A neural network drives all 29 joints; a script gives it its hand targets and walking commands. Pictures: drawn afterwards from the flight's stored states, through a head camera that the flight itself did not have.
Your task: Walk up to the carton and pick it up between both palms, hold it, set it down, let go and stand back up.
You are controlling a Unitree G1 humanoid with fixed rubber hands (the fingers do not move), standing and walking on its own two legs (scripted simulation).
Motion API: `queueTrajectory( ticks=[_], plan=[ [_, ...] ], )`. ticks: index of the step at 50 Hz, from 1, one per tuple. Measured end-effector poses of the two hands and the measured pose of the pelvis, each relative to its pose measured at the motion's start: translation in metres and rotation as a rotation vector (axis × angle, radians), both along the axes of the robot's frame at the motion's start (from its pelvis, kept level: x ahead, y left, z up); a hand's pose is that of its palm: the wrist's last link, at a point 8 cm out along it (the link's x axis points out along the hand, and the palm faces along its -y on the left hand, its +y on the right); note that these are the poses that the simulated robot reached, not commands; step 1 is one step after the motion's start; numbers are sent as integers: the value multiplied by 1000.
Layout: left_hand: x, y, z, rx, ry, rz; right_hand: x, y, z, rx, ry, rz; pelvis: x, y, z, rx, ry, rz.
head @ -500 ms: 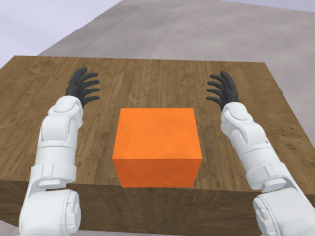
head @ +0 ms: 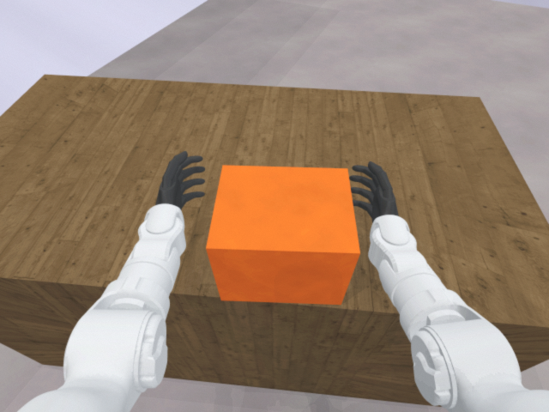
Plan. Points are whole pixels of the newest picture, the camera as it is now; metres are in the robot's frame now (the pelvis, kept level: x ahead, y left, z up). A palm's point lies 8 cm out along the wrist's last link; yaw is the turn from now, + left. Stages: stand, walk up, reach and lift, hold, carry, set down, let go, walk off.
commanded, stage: reach and lift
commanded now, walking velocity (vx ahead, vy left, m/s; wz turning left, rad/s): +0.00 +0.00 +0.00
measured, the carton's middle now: (282, 236) +0.40 +0.00 +0.00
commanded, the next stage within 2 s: none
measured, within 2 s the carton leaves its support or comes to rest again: neither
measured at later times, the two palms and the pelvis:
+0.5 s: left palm (191, 212) +0.42 +0.15 +0.05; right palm (375, 214) +0.41 -0.15 +0.04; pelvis +0.00 +0.00 -0.01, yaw +1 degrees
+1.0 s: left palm (187, 222) +0.40 +0.15 +0.05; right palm (374, 226) +0.38 -0.14 +0.04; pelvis +0.02 +0.00 +0.01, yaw +1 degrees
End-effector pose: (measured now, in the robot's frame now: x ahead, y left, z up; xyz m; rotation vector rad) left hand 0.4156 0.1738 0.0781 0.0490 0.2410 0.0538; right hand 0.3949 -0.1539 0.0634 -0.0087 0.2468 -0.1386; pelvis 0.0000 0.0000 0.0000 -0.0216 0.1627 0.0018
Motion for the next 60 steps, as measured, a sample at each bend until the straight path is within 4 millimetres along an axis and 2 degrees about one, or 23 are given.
queueTrajectory(
  ticks=[8,15,22,30,37,60],
  plan=[
    [-6,-2,-16,-21,36,19,-2,-7,-3,-9,25,-15,-6,0,-5,0,26,-1],
    [-2,0,-27,-14,22,46,8,-8,-9,-4,30,-4,-8,-1,-11,-1,102,6],
    [5,-24,-31,-32,-12,-7,14,2,-19,23,13,-16,-3,-1,-15,-8,143,16],
    [1,-24,-31,-62,-54,-8,4,6,-16,-15,-43,-60,0,0,-5,-7,70,23],
    [-14,-22,-31,-42,-49,-22,-13,8,-19,-9,-50,-68,11,4,4,-6,-19,29],
    [-17,-20,-31,-13,-26,-16,-12,10,-20,-71,-50,-48,24,0,12,0,-96,26]
  ],
)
